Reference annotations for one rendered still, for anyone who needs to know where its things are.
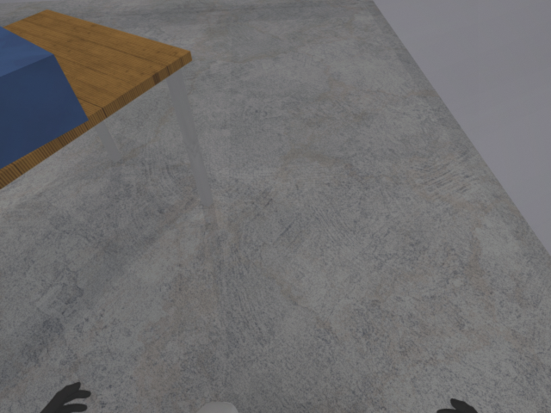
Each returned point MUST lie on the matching carton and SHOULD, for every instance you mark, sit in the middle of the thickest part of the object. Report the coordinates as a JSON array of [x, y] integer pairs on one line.
[[37, 103]]

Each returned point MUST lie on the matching table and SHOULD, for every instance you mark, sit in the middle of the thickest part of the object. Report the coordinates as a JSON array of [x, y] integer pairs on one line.
[[107, 68]]

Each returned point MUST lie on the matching robot left hand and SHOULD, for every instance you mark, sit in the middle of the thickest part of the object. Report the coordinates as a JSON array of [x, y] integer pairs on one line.
[[68, 393]]

